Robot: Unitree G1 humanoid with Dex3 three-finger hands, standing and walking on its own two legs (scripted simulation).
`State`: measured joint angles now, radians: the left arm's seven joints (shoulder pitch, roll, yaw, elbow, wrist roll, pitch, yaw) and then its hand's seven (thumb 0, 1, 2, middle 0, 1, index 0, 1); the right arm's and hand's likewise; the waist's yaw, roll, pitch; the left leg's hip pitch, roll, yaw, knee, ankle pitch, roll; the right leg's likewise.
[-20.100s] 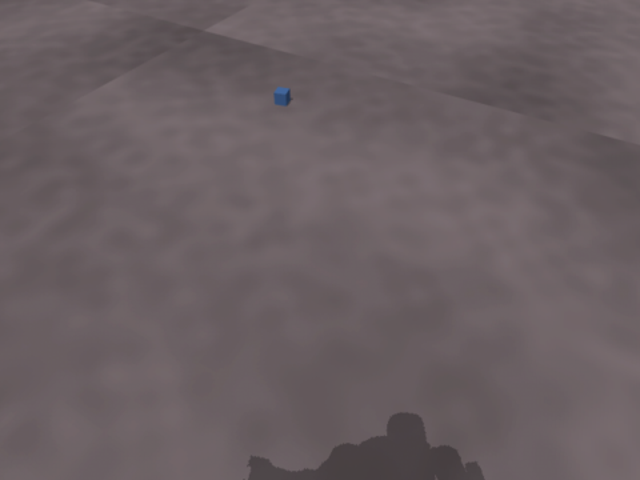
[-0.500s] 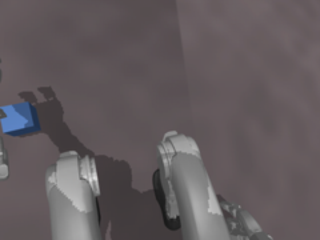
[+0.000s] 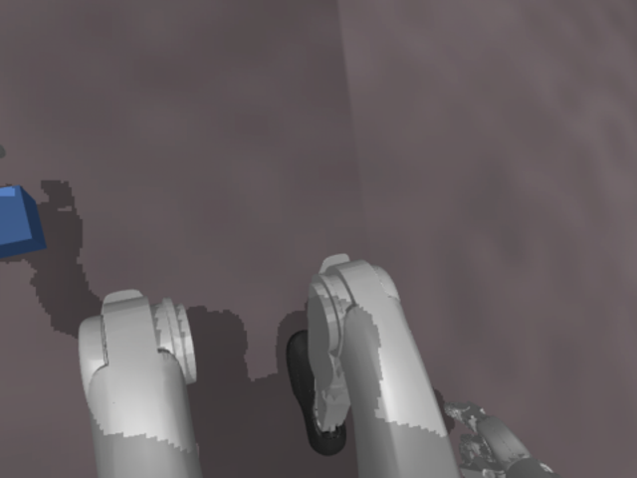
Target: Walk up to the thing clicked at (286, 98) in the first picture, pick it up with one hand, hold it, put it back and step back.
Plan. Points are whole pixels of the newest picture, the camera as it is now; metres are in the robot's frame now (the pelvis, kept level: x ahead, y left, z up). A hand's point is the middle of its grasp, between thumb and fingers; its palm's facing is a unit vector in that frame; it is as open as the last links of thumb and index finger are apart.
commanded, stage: rest palm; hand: left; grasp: from above
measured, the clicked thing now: (1, 224) +0.44 +0.32 -0.27
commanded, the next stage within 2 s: close in 0.68 s
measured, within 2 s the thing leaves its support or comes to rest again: neither
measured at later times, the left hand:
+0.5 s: hand out of the picture +0.45 +0.33 -0.23, palm faces -0.41 -0.18 -0.89, open 14.4 cm
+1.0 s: hand (5, 221) +0.44 +0.31 -0.24, palm faces -0.39 -0.12 -0.91, open 13.6 cm
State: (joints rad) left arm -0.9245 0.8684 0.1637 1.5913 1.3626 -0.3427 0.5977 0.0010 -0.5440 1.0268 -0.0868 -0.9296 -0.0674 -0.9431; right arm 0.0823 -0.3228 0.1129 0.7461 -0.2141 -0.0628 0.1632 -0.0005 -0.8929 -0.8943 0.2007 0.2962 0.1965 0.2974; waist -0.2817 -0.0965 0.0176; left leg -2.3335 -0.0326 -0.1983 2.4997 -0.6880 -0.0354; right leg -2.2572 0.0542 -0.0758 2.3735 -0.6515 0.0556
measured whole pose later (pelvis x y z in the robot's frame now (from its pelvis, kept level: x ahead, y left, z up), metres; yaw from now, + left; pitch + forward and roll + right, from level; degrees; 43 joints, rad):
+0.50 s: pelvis +0.01 +0.01 +0.00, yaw -2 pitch +31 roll -12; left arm -0.95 0.90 0.23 1.64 1.24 -0.19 0.58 0.00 -0.56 1.02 -0.08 -0.94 -0.06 -0.95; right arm 0.15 -0.29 0.19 0.74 -0.23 -0.18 0.28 0.00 -0.90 -0.90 0.20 0.30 0.20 0.30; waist -0.33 -0.06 0.09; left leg -2.35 -0.02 -0.22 2.54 -0.73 -0.02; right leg -2.26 0.06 -0.10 2.38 -0.68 0.07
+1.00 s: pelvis +0.00 +0.01 -0.01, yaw -4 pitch +27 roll -14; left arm -0.99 0.92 0.13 1.79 1.33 -0.22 0.74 0.00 -0.42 0.96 -0.17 -0.90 -0.15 -0.91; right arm 0.08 -0.33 0.22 0.75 -0.27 -0.24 0.29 0.00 -0.89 -0.90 0.20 0.30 0.20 0.30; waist -0.35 -0.12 0.09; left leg -2.34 -0.01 -0.24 2.56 -0.71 -0.01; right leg -2.25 0.08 -0.12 2.38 -0.64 0.06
